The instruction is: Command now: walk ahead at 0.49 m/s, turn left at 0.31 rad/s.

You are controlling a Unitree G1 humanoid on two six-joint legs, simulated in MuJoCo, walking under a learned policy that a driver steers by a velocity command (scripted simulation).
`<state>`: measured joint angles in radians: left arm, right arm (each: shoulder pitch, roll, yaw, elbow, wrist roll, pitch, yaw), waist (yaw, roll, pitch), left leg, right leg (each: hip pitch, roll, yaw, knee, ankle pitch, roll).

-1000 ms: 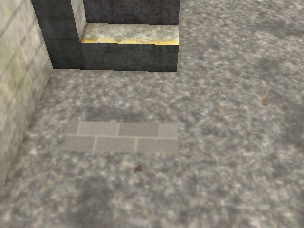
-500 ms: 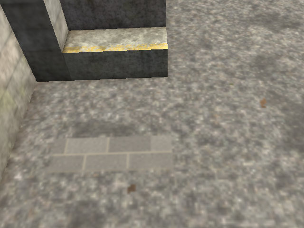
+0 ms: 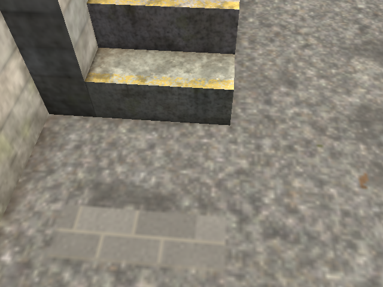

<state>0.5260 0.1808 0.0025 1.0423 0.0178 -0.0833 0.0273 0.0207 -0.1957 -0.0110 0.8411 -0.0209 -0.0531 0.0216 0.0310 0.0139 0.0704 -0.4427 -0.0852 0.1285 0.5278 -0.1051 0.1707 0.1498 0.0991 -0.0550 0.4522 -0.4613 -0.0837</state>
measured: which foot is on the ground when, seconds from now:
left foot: down 0.00-0.56, up 0.58-1.00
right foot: up 0.00-0.52, down 0.54-1.00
